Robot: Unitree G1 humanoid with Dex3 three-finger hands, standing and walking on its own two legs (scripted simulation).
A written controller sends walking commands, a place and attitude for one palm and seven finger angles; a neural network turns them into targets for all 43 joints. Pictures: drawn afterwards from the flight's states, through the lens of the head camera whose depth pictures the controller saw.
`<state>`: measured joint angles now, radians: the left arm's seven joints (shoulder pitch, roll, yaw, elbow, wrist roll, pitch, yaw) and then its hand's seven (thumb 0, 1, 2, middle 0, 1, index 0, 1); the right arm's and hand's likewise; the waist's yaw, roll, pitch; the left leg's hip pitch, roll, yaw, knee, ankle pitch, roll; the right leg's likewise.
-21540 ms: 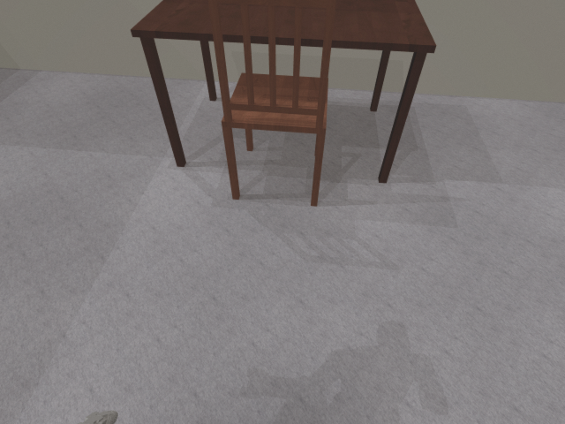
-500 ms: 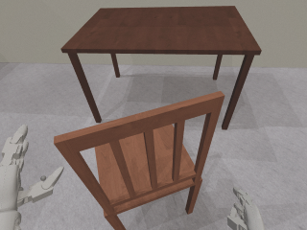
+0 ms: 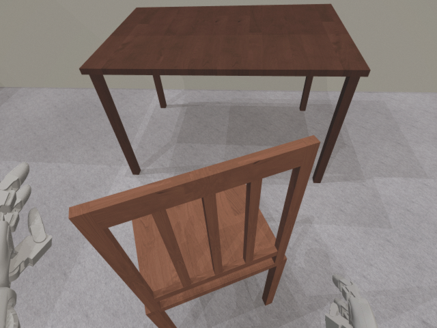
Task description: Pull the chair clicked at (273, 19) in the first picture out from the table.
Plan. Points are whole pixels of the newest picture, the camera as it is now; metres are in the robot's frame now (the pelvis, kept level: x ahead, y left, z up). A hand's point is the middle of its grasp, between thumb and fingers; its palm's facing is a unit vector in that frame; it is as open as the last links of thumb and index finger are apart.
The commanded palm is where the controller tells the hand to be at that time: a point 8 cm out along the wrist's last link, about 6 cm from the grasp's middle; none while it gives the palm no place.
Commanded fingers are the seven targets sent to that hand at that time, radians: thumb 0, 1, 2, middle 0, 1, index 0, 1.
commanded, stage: draw the hand back to the body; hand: left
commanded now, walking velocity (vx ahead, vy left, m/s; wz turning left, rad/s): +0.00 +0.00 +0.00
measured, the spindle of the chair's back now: (214, 239) +0.31 +0.06 -0.06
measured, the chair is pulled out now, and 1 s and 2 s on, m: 0.58 0.58 0.58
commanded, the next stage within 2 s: step back with the hand held close in 0.02 s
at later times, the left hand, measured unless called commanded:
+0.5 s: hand (38, 262) +0.16 +0.26 +0.14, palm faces +0.33 -0.77 -0.55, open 7.4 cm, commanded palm +0.10 +0.31 +0.17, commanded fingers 0.00 0.90 0.90 -0.20 -0.30 -0.20 -0.30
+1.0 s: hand out of the picture +0.10 +0.28 +0.16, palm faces +0.44 -0.74 -0.51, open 7.4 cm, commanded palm +0.03 +0.31 +0.17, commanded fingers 0.00 0.90 0.90 -0.20 -0.30 -0.20 -0.30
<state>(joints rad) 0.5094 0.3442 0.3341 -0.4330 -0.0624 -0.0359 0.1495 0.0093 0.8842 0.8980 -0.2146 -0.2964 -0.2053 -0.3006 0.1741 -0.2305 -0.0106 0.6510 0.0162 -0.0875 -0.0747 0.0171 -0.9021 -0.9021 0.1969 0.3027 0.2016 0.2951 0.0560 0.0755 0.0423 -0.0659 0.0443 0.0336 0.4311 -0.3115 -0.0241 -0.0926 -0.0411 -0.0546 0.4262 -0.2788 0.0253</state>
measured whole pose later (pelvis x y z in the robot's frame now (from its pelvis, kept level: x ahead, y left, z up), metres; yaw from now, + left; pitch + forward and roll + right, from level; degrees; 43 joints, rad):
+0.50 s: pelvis -0.04 +0.01 +0.00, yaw -1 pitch +0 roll +0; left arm 0.60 0.41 0.39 -0.50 -0.06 -0.12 0.14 0.01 0.89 0.90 -0.22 -0.30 -0.21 -0.30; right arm 0.14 -0.23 -0.03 0.58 0.02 -0.02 -0.09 0.02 -0.90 -0.90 0.20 0.30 0.20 0.30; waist 0.00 0.05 0.08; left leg -0.22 0.03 0.05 0.48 -0.26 -0.01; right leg -0.26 -0.05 -0.03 0.47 -0.21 0.04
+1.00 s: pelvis -0.10 +0.01 -0.01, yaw +1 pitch +0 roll -1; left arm 0.57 0.43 0.45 -0.54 -0.03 -0.17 0.19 0.01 0.89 0.90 -0.22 -0.30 -0.21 -0.30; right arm 0.21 -0.21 -0.01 0.59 0.01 -0.10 -0.09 0.02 -0.90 -0.90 0.20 0.30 0.20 0.30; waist -0.01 0.01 0.05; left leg -0.38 0.03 0.01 0.60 -0.23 0.00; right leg -0.37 -0.04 -0.04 0.52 -0.17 0.03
